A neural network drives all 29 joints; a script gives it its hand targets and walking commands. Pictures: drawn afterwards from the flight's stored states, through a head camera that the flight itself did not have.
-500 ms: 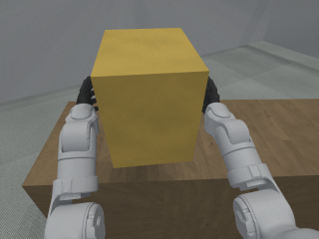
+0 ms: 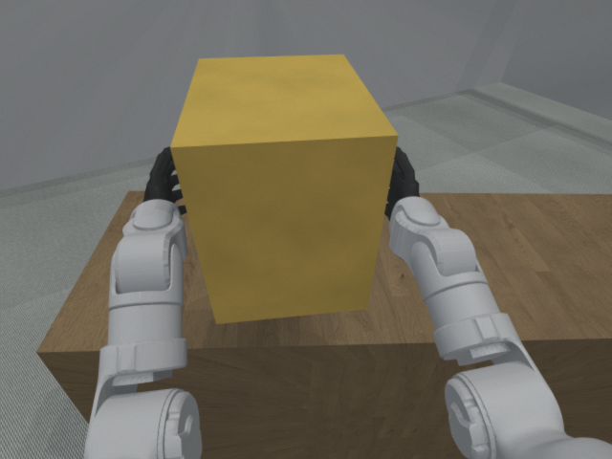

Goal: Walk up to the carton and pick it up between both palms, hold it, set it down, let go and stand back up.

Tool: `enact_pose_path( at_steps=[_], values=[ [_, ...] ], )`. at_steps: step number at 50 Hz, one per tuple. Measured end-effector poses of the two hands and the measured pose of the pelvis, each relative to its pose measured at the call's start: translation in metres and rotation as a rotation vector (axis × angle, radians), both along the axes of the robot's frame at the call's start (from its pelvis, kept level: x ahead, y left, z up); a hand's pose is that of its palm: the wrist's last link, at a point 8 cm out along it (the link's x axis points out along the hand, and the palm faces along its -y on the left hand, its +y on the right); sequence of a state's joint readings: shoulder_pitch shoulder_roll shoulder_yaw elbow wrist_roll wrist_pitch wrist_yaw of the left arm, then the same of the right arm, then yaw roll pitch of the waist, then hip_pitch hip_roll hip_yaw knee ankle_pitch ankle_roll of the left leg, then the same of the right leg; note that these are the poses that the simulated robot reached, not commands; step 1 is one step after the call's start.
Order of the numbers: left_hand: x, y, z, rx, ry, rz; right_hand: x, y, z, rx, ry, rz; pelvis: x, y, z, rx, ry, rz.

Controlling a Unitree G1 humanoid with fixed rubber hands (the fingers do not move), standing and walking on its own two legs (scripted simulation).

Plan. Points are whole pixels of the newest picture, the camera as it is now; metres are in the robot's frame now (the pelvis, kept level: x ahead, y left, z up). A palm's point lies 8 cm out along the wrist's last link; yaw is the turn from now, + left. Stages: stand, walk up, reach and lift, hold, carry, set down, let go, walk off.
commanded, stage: hold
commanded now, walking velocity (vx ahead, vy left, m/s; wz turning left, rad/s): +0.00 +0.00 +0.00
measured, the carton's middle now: (282, 183) +0.42 +0.02 +0.20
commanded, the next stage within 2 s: none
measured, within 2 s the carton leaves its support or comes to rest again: neither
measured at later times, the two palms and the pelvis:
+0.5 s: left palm (166, 204) +0.36 +0.16 +0.21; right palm (405, 204) +0.36 -0.14 +0.20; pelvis +0.00 +0.00 +0.00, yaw +0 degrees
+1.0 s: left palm (165, 205) +0.36 +0.16 +0.21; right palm (405, 202) +0.36 -0.14 +0.21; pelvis +0.00 +0.00 +0.00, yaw +0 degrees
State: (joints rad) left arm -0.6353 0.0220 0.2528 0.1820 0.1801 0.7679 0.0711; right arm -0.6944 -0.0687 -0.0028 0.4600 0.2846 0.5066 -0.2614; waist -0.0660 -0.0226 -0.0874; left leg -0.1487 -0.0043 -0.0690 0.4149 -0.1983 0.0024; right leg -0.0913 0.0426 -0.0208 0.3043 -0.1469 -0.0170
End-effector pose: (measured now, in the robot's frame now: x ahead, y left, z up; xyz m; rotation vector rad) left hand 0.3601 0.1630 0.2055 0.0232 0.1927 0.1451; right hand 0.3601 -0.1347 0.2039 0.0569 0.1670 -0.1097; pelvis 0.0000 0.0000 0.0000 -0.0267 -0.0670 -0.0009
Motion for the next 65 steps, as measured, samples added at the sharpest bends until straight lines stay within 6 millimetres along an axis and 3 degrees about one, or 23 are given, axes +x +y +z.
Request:
enact_pose_path(
  at_steps=[65],
  values=[
    [0.0012, -0.0057, -0.0007, 0.009, 0.015, -0.011, -0.0023, -0.0058, -0.0010, 0.002, 0.011, -0.011, 0.0004, 0.0005, 0.0005, 0.000, -0.001, -0.003]
  ],
)
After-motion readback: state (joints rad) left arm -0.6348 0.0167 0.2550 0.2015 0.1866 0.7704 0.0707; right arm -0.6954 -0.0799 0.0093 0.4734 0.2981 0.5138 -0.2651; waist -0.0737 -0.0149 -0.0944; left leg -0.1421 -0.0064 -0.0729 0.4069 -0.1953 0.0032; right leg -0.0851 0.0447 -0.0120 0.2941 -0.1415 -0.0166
